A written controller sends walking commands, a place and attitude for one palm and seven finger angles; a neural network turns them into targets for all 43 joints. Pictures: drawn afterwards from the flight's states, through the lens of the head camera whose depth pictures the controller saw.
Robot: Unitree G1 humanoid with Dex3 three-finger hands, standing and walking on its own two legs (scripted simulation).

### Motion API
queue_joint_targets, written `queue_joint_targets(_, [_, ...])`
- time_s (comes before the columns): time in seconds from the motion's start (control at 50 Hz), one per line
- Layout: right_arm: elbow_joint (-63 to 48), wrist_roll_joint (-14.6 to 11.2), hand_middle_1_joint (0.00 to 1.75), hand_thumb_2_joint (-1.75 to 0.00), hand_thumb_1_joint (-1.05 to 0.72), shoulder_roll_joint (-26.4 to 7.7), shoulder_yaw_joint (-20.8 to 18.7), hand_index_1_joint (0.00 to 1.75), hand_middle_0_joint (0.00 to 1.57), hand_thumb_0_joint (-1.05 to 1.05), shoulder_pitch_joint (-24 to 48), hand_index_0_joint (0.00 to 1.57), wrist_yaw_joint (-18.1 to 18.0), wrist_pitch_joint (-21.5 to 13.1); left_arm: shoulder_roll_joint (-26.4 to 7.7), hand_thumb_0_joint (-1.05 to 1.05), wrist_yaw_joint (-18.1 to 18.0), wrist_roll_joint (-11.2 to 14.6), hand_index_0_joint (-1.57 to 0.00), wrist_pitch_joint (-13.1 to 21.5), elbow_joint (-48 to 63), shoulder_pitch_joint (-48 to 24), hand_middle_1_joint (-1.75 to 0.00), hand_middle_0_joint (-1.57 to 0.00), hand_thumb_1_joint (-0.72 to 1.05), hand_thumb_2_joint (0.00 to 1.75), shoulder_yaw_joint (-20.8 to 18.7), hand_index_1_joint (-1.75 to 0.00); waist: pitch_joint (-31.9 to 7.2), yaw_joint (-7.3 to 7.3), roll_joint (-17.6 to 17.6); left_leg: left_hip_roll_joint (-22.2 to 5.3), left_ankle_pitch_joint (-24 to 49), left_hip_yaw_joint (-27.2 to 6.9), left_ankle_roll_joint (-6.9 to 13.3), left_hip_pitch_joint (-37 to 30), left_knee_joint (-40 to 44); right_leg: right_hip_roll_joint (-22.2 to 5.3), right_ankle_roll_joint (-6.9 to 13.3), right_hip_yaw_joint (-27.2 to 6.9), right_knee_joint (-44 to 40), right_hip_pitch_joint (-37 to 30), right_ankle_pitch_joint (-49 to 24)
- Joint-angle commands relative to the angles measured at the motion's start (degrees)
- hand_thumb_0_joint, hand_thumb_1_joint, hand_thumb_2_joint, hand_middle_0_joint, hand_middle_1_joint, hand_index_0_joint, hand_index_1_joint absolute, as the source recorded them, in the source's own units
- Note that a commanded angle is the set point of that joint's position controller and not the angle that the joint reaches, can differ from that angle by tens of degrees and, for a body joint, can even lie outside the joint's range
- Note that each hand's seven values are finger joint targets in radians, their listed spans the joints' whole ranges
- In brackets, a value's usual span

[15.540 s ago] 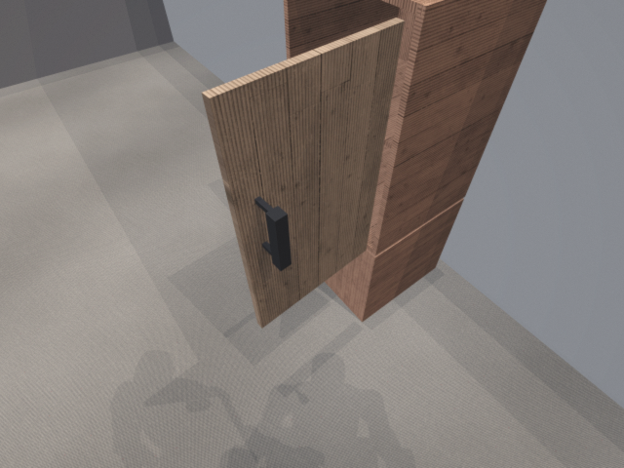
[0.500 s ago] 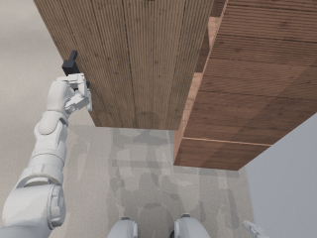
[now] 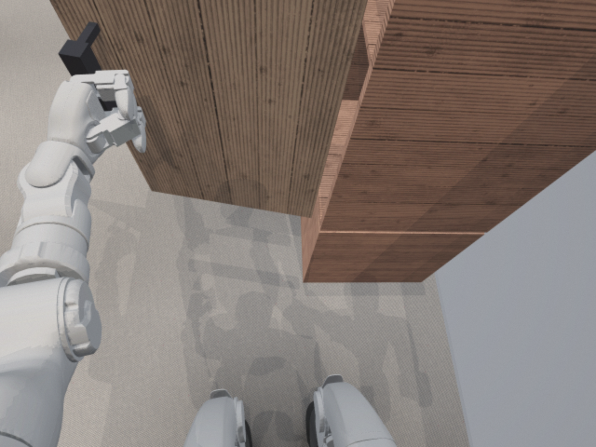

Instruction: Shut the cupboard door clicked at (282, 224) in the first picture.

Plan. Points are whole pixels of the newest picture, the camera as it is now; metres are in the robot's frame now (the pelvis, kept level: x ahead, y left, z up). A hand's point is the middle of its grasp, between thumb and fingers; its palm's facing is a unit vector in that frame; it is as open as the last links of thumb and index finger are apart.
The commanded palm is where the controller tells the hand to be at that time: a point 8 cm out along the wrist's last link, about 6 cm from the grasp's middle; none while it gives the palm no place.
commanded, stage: push the door shut along its arc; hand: left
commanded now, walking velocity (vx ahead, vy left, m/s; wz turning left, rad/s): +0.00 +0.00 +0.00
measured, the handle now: (103, 80) +0.59 +0.21 +0.08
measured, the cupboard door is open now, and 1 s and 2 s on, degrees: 80 66 62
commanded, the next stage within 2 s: pull the fist back off the door in 0.92 s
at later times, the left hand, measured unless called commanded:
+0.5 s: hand (169, 86) +0.57 +0.12 +0.09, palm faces -0.31 -0.95 +0.00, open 3.1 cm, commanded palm +0.57 +0.16 +0.08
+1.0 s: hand (188, 66) +0.60 +0.10 +0.09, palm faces -0.37 -0.93 -0.01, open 3.2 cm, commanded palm +0.63 +0.10 +0.08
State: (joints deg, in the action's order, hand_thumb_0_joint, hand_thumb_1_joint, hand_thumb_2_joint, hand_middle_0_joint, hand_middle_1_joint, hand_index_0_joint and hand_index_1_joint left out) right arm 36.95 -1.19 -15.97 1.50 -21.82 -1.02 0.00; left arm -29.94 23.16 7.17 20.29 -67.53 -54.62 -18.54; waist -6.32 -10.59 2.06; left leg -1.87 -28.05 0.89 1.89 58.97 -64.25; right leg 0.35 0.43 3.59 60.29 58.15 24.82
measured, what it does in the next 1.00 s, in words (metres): stands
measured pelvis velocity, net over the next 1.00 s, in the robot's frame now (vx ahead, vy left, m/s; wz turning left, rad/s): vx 0.00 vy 0.00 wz -0.03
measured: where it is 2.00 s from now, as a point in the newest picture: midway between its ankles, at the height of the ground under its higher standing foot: outside the picture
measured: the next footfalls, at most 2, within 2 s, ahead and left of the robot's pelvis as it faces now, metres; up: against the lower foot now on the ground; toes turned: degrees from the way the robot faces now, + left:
none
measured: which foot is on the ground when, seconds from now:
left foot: down 0.00-1.00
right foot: down 0.00-1.00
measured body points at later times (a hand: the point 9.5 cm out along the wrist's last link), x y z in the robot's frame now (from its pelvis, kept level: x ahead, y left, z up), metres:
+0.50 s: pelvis +0.00 +0.00 -0.01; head +0.17 +0.02 +0.40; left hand +0.58 +0.17 +0.09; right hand -0.02 -0.26 -0.11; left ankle +0.02 +0.10 -0.65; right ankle +0.03 -0.12 -0.65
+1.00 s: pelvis +0.00 +0.00 -0.03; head +0.20 +0.02 +0.37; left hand +0.62 +0.15 +0.10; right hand -0.05 -0.27 -0.12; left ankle +0.02 +0.10 -0.65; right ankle +0.03 -0.12 -0.65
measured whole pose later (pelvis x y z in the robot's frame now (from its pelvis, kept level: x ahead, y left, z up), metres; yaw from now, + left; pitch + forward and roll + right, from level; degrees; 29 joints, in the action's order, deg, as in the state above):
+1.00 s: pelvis +0.00 +0.00 -0.03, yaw -2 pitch +31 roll -5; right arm 39.3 1.5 -15.5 3.1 -22.3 -1.9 -2.9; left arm -38.9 26.7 1.0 10.8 -78.2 -81.9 -13.8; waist -5.5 -17.6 3.3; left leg -3.1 -31.0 -1.1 1.8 72.8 -72.7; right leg 1.5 0.8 5.4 66.6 70.7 26.8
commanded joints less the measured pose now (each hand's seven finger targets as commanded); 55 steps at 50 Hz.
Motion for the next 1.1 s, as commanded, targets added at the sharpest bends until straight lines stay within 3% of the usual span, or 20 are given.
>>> queue_joint_targets(0.0, [-3.0, 0.4, 0.30, -0.90, -0.90, -10.3, -3.7, 0.30, 0.20, 0.00, -9.3, 0.20, -0.4, -1.1, -11.2, 0.00, 1.9, 0.6, -1.30, 3.2, 12.4, -28.0, -1.50, -1.30, 0.90, 0.90, -0.4, -1.50, -30.0, -1.76, 7.5, 0.1, 23.0, -6.1, -0.3, -26.1, 6.8, 1.8, 1.5, -1.7, -6.4, -7.7, -14.1])
queue_joint_targets(0.02, [-2.8, 0.5, 0.30, -0.90, -0.90, -10.2, -3.7, 0.30, 0.20, 0.00, -9.5, 0.20, -0.4, -1.0, -10.8, 0.00, 1.9, 0.7, -1.30, 2.5, 11.1, -29.1, -1.50, -1.30, 0.90, 0.90, -0.1, -1.50, -28.3, -2.52, 5.7, 0.2, 21.7, -5.8, 0.0, -24.0, 6.6, 1.9, 1.3, -1.9, -6.8, -7.9, -13.9])
queue_joint_targets(0.08, [-2.9, 0.6, 0.30, -0.90, -0.90, -10.6, -3.4, 0.30, 0.20, 0.00, -10.1, 0.20, -0.5, -0.8, -13.2, 0.00, 1.6, 0.2, -1.30, 1.8, 10.0, -31.3, -1.50, -1.30, 0.90, 0.90, -1.7, -1.50, -27.8, -2.57, 6.5, 0.1, 21.3, -6.0, -0.1, -23.5, 6.6, 2.0, 1.4, -1.7, -6.5, -7.0, -13.1])
queue_joint_targets(0.14, [-2.8, 0.8, 0.30, -0.90, -0.90, -10.5, -3.3, 0.30, 0.20, 0.00, -10.7, 0.20, -0.5, -1.0, -12.3, 0.00, 1.3, -0.4, -1.30, 1.7, 9.3, -34.5, -1.50, -1.30, 0.90, 0.90, -0.5, -1.50, -26.8, -3.79, 7.3, 0.2, 21.0, -6.3, 0.0, -23.5, 5.9, 2.2, 1.5, -1.4, -6.1, -4.8, -12.4])
queue_joint_targets(0.18, [-2.7, 1.0, 0.30, -0.90, -0.90, -10.7, -3.5, 0.30, 0.20, 0.00, -11.2, 0.20, -0.4, -0.9, -11.8, 0.00, 1.5, -1.1, -1.30, 1.8, 10.1, -35.4, -1.50, -1.30, 0.90, 0.90, 0.4, -1.50, -29.6, -3.94, 7.8, -0.1, 23.2, -6.8, -0.2, -25.7, 5.6, 2.2, 1.4, -1.4, -5.8, -4.3, -13.2])
queue_joint_targets(0.26, [-2.1, 1.1, 0.30, -0.90, -0.90, -10.7, -3.4, 0.30, 0.20, 0.00, -11.5, 0.20, -0.5, -0.8, -11.7, 0.00, 2.8, -0.8, -1.30, 0.9, 8.6, -36.5, -1.50, -1.30, 0.90, 0.90, 0.9, -1.50, -30.6, -4.39, 8.4, -0.1, 25.4, -6.8, -0.2, -26.2, 4.6, 2.4, 1.5, -1.1, -5.3, -4.0, -14.9])
queue_joint_targets(0.3, [-2.0, 1.2, 0.30, -0.90, -0.90, -11.0, -3.1, 0.30, 0.20, 0.00, -11.8, 0.20, -0.6, -0.6, -13.4, 0.00, 2.6, -1.3, -1.30, -0.2, 5.8, -37.8, -1.50, -1.30, 0.90, 0.90, 0.0, -1.50, -27.4, -5.07, 6.7, -0.1, 22.3, -6.6, 0.1, -22.7, 4.4, 2.5, 1.4, -1.2, -5.6, -3.4, -13.1])
queue_joint_targets(0.4, [-2.1, 1.6, 0.30, -0.90, -0.90, -11.1, -2.7, 0.30, 0.20, 0.00, -12.5, 0.20, -1.1, -1.1, -18.0, 0.00, 2.3, -2.6, -1.30, -0.6, 5.8, -42.1, -1.50, -1.30, 0.90, 0.90, -2.2, -1.50, -30.7, -5.63, 8.1, -0.1, 23.3, -6.1, 0.4, -20.4, 2.3, 2.6, 1.4, -1.5, -4.1, -4.3, -14.6])
queue_joint_targets(0.46, [-2.1, 1.6, 0.30, -0.90, -0.90, -11.0, -2.8, 0.30, 0.20, 0.00, -12.8, 0.20, -1.0, -1.2, -17.6, 0.00, 3.2, -3.0, -1.30, -0.7, 6.3, -42.4, -1.50, -1.30, 0.90, 0.90, -1.5, -1.50, -33.6, -5.30, 11.2, -0.3, 27.0, -6.6, -0.2, -23.8, 1.6, 2.7, 1.6, -1.1, -3.0, -2.8, -16.2])
queue_joint_targets(0.52, [-2.2, 1.7, 0.30, -0.90, -0.90, -11.0, -2.8, 0.30, 0.20, 0.00, -13.2, 0.20, -1.0, -0.9, -17.3, 0.00, 3.7, -3.5, -1.30, -2.5, 4.3, -41.8, -1.50, -1.30, 0.90, 0.90, -1.0, -1.50, -32.4, -5.73, 9.4, -0.1, 25.6, -5.9, 0.2, -21.0, 1.0, 2.9, 1.4, -1.3, -3.3, -3.8, -16.7])
queue_joint_targets(0.58, [-1.4, 1.9, 0.30, -0.90, -0.90, -11.0, -3.1, 0.30, 0.20, 0.00, -13.8, 0.20, -1.3, -1.1, -15.4, 0.00, 4.0, -3.5, -1.30, -2.9, 7.0, -46.1, -1.50, -1.30, 0.90, 0.90, 0.9, -1.50, -34.2, -6.81, 11.0, -0.4, 28.0, -6.8, 0.0, -24.2, 0.8, 2.9, 1.4, -1.0, -3.1, -1.9, -17.4])
queue_joint_targets(0.64, [-0.4, 2.0, 0.30, -0.90, -0.90, -10.9, -2.9, 0.30, 0.20, 0.00, -14.2, 0.20, -1.6, -1.4, -13.9, 0.00, 4.1, -2.9, -1.30, -3.8, 5.5, -49.2, -1.50, -1.30, 0.90, 0.90, 2.0, -1.50, -31.6, -8.44, 10.2, -0.3, 26.1, -6.6, 0.4, -22.9, 0.3, 3.1, 1.4, -0.6, -3.5, -0.4, -16.4])
queue_joint_targets(0.7, [0.4, 2.1, 0.30, -0.90, -0.90, -11.2, -2.6, 0.30, 0.20, 0.00, -14.6, 0.20, -1.9, -1.7, -16.0, 0.00, 4.4, -3.4, -1.30, -4.8, 2.7, -51.0, -1.50, -1.30, 0.90, 0.90, 1.5, -1.50, -30.8, -9.07, 8.6, -0.2, 23.8, -6.3, 0.6, -19.4, -0.3, 3.2, 1.4, -0.7, -3.4, -0.7, -15.3])
queue_joint_targets(0.8, [1.7, 2.6, 0.30, -0.90, -0.90, -11.2, -2.4, 0.30, 0.20, 0.00, -14.6, 0.20, -1.9, -2.8, -14.2, 0.00, 4.4, -4.1, -1.30, -5.0, 1.4, -55.4, -1.50, -1.30, 0.90, 0.90, 3.5, -1.50, -31.2, -10.35, 12.5, -0.3, 24.1, -6.8, 0.5, -20.7, -1.9, 3.3, 1.7, -0.2, -2.4, 3.6, -14.0])
queue_joint_targets(0.86, [1.9, 2.8, 0.30, -0.90, -0.90, -11.2, -2.5, 0.30, 0.20, 0.00, -14.9, 0.20, -1.8, -3.2, -15.0, 0.00, 4.5, -4.7, -1.30, -4.7, 3.4, -57.8, -1.50, -1.30, 0.90, 0.90, 3.7, -1.50, -35.0, -10.38, 14.8, -0.3, 27.0, -7.1, 0.4, -22.7, -2.8, 3.4, 2.0, 0.0, -1.2, 3.9, -15.6])
queue_joint_targets(0.9, [2.3, 3.0, 0.30, -0.90, -0.90, -11.2, -2.6, 0.30, 0.20, 0.00, -14.8, 0.20, -1.5, -3.4, -12.8, 0.00, 4.6, -4.9, -1.30, -5.7, 2.4, -58.0, -1.50, -1.30, 0.90, 0.90, 4.9, -1.50, -34.5, -10.90, 14.9, -0.3, 26.9, -7.2, 0.4, -22.9, -3.1, 3.5, 1.9, 0.2, -1.2, 5.1, -15.3])
queue_joint_targets(1.0, [2.9, 3.0, 0.30, -0.90, -0.90, -11.3, -2.3, 0.30, 0.20, 0.00, -15.1, 0.20, -1.5, -3.5, -13.1, 0.00, 4.2, -6.2, -1.30, -7.1, 0.6, -60.8, -1.50, -1.30, 0.90, 0.90, 5.5, -1.50, -33.6, -12.07, 15.9, -0.4, 26.5, -7.4, 0.6, -21.8, -4.1, 3.7, 2.0, 0.7, -0.5, 7.6, -14.6])
queue_joint_targets(1.02, [0.3, 4.3, 0.30, -0.90, -0.90, -10.2, -1.1, 0.30, 0.20, 0.00, -19.2, 0.20, -0.7, -3.7, -16.4, 0.00, -7.1, -2.0, -1.30, -8.3, 1.2, -59.5, -1.50, -1.30, 0.90, 0.90, -7.5, -1.50, -34.2, -9.35, 16.3, -1.4, 26.0, -8.3, 0.2, -17.8, -2.8, 2.8, 1.7, 0.2, -1.0, 4.3, -15.1])
queue_joint_targets(1.04, [0.1, 4.6, 0.30, -0.90, -0.90, -10.1, -0.9, 0.30, 0.20, 0.00, -19.2, 0.20, 0.4, -3.7, -15.9, 0.00, -12.6, -3.9, -1.30, -8.4, -0.2, -55.9, -1.50, -1.30, 0.90, 0.90, -6.4, -1.50, -35.5, -8.78, 16.7, -1.5, 26.5, -8.8, -0.3, -18.1, -2.0, 2.9, 1.4, 0.2, -0.3, 4.0, -14.4])
queue_joint_targets(1.08, [-1.1, 6.3, 0.30, -0.90, -0.90, -9.4, -1.8, 0.30, 0.20, 0.00, -20.0, 0.20, 2.9, -3.1, -9.3, 0.00, -22.0, -5.3, -1.30, -7.2, 3.6, -54.3, -1.50, -1.30, 0.90, 0.90, -5.7, -1.50, -35.9, -8.86, 14.1, -1.5, 28.0, -8.6, -0.7, -18.3, -1.6, 2.6, 0.7, 0.4, -0.5, 2.6, -16.2])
